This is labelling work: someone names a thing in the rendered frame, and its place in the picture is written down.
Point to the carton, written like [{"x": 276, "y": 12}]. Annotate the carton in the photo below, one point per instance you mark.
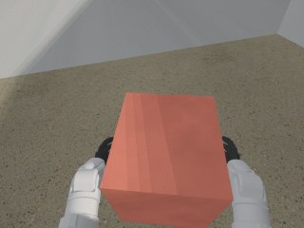
[{"x": 167, "y": 165}]

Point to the right robot forearm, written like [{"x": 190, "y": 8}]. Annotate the right robot forearm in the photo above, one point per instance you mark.
[{"x": 250, "y": 205}]

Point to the left robot hand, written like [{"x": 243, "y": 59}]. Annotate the left robot hand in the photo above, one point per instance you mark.
[{"x": 103, "y": 152}]

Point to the right robot hand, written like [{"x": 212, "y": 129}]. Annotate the right robot hand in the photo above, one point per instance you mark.
[{"x": 232, "y": 151}]

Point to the left robot forearm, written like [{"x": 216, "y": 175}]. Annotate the left robot forearm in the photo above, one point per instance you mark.
[{"x": 84, "y": 195}]

